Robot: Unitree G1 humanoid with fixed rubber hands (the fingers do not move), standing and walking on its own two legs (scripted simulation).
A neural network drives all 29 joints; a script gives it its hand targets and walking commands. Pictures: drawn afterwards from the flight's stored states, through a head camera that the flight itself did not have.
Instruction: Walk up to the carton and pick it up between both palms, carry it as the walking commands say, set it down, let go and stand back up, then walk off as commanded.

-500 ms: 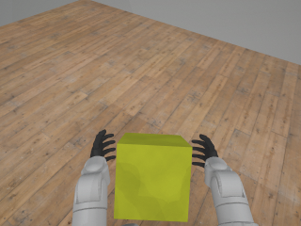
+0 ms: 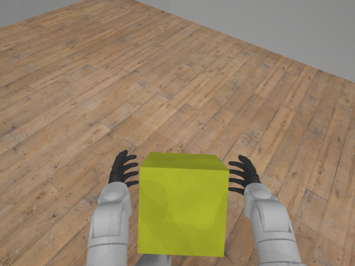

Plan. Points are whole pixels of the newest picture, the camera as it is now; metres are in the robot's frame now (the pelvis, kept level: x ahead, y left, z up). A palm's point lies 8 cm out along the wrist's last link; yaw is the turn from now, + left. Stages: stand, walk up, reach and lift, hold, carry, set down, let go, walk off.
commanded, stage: carry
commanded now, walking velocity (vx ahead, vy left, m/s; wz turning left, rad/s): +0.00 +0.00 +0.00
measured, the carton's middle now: (181, 197) +0.33 +0.02 -0.12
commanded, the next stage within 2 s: none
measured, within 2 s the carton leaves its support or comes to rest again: neither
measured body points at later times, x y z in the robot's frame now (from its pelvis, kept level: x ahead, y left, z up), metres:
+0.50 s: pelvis +0.12 +0.06 +0.04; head +0.11 +0.09 +0.49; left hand +0.42 +0.23 +0.08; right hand +0.41 -0.07 +0.08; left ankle +0.08 +0.04 -0.68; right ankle +0.11 -0.07 -0.65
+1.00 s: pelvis +0.11 +0.11 +0.05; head +0.11 +0.14 +0.50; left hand +0.39 +0.30 +0.08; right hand +0.42 +0.01 +0.08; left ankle +0.14 +0.10 -0.68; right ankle +0.12 -0.06 -0.65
